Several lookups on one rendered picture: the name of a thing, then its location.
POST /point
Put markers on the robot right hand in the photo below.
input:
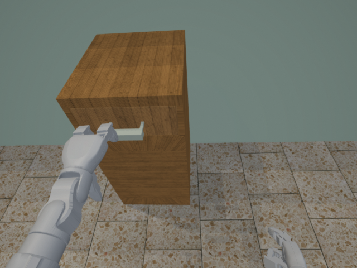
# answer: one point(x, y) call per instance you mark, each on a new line
point(290, 255)

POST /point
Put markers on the handle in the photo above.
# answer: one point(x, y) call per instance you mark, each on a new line
point(131, 134)

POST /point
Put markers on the robot left hand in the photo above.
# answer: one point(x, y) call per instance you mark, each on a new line
point(86, 150)

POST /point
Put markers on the robot left forearm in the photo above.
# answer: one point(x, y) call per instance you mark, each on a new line
point(56, 221)

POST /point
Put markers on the cabinet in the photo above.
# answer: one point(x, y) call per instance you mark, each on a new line
point(132, 70)

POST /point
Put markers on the drawer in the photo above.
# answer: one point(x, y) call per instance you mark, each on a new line
point(158, 120)

